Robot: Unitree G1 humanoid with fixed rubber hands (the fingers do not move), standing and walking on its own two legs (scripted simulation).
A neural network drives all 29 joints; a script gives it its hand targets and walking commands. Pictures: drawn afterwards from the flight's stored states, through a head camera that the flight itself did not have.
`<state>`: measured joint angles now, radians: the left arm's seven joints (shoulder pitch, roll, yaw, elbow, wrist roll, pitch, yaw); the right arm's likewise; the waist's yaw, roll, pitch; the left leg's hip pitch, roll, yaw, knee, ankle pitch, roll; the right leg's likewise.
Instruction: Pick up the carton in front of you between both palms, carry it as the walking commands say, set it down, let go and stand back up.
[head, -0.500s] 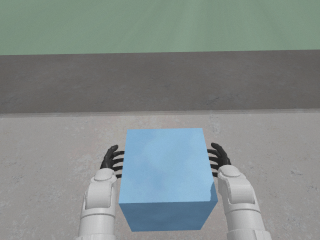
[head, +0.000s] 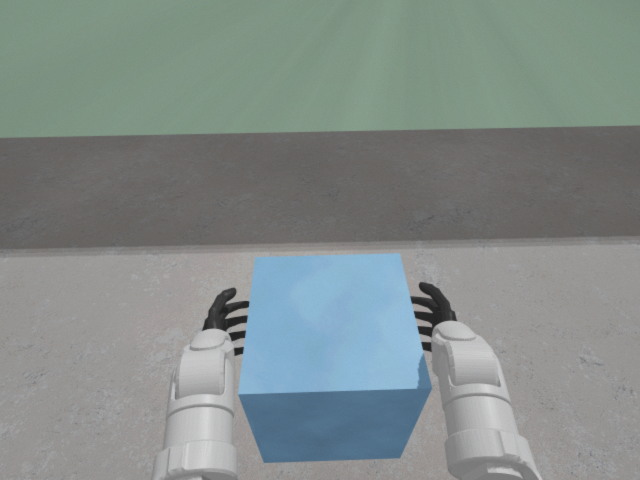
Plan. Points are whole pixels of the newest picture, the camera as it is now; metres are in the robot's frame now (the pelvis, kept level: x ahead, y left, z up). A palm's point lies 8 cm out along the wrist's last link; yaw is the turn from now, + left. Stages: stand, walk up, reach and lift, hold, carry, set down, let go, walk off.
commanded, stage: set down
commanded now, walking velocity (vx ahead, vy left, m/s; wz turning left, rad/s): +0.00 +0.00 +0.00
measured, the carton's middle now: (329, 361) +0.31 +0.00 -0.03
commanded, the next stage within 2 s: none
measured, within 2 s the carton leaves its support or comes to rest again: neither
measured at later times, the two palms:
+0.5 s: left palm (245, 372) +0.35 +0.14 -0.11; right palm (417, 361) +0.36 -0.15 -0.12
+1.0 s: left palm (258, 385) +0.40 +0.14 -0.25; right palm (401, 371) +0.43 -0.16 -0.25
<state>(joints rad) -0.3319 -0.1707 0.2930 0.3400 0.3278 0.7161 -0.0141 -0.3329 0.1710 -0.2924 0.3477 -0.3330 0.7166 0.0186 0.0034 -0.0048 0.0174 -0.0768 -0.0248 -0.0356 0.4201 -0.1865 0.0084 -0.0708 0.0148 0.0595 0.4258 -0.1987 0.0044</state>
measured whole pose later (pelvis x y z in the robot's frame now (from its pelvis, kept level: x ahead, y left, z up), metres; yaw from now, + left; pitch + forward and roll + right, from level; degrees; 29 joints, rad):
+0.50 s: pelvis -0.01 -0.01 -0.04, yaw +0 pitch +20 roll +0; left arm -0.53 -0.19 0.45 0.50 0.32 0.20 0.02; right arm -0.56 0.14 -0.42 0.55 -0.32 0.21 0.01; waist 0.01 0.00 0.08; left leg -0.85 -0.04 -0.06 0.78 -0.27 -0.02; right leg -0.85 0.05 0.07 0.80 -0.29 0.00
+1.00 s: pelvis -0.04 -0.01 -0.18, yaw +1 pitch +42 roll +1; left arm -0.83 -0.14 0.53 0.54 0.27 0.28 0.06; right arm -0.90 0.02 -0.45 0.67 -0.27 0.27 0.00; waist 0.01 0.00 -0.17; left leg -1.67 -0.09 -0.08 1.36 -0.43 -0.04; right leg -1.67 0.09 0.08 1.38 -0.45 0.02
